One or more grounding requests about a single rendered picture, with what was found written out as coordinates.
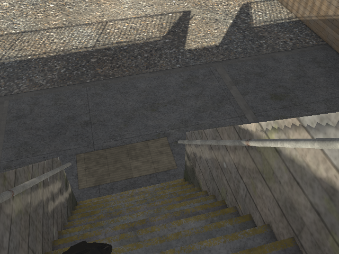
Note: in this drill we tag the stairs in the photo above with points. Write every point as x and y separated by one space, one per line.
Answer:
169 218

